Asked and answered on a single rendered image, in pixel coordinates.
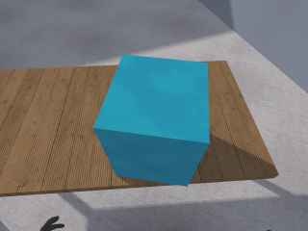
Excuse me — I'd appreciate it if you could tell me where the carton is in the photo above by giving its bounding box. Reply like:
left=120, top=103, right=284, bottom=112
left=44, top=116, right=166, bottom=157
left=93, top=54, right=210, bottom=187

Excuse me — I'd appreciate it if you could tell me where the table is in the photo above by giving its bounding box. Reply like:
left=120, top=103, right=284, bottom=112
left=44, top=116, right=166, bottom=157
left=0, top=61, right=279, bottom=197

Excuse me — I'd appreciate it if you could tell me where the left robot hand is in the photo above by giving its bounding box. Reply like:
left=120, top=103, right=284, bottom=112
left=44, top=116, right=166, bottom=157
left=39, top=216, right=64, bottom=231

